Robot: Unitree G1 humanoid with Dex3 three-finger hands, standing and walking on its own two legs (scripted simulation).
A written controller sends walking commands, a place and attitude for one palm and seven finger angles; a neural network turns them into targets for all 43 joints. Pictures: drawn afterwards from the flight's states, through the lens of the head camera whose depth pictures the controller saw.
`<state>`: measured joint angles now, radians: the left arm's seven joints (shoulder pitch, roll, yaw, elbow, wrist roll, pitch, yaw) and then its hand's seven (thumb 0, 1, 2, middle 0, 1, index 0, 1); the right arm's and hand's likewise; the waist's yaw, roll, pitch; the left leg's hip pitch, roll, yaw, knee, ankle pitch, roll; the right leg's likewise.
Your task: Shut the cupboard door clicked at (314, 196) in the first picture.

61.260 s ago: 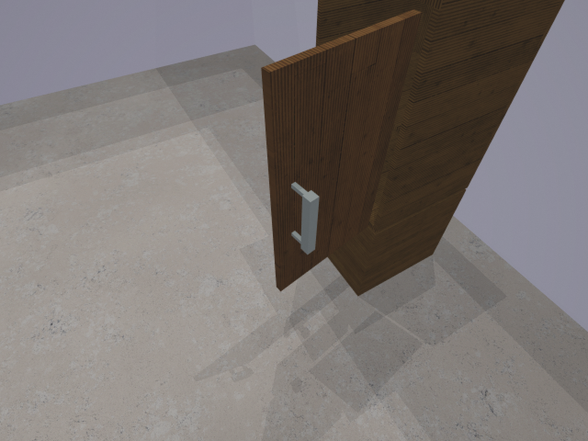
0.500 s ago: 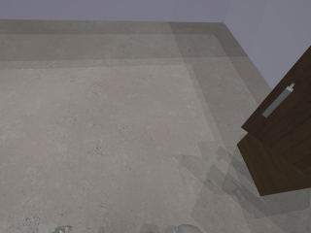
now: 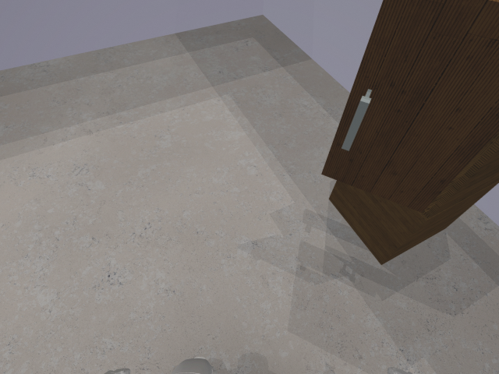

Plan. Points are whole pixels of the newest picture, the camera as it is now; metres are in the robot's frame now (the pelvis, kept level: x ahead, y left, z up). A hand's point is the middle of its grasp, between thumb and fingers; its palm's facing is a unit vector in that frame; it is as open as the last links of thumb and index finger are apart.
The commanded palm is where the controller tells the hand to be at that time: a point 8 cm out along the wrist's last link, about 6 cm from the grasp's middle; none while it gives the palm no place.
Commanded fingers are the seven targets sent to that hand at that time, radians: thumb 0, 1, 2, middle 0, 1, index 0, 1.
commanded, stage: turn to face it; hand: left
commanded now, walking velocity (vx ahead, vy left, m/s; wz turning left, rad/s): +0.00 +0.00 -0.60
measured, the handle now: (357, 120) +0.72 -0.23 -0.06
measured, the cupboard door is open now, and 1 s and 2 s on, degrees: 36 36 36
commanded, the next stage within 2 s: take the last steps up to it in 0.64 s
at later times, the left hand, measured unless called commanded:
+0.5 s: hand (170, 342) +0.18 +0.16 -0.16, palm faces -0.28 -0.92 -0.27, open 7.4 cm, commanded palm none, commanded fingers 0.00 0.90 0.90 -0.20 -0.30 -0.20 -0.30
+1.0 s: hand (184, 334) +0.20 +0.14 -0.17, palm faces -0.41 -0.90 -0.16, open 7.4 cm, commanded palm none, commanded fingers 0.00 0.90 0.90 -0.20 -0.30 -0.20 -0.30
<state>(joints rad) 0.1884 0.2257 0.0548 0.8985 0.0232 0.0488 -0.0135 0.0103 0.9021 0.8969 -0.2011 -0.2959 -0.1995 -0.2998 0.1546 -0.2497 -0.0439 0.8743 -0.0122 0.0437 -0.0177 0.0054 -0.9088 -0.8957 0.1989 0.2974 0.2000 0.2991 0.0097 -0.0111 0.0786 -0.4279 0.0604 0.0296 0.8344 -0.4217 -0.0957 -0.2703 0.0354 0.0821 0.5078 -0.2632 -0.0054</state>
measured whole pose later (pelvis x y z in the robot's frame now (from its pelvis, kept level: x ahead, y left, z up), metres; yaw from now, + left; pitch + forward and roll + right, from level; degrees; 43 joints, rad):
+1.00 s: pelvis +0.06 -0.02 +0.01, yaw -25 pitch +1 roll -2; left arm 0.21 0.25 0.08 0.98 0.03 0.06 -0.05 0.01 0.91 0.90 -0.20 -0.30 -0.19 -0.30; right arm 0.34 -0.16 -0.01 0.98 -0.04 -0.03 -0.03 0.00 -0.90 -0.90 0.20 0.30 0.20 0.30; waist -0.02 -0.04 0.02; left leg -0.17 0.10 0.11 0.41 -0.26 -0.01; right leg -0.48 -0.01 -0.01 1.06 -0.34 0.02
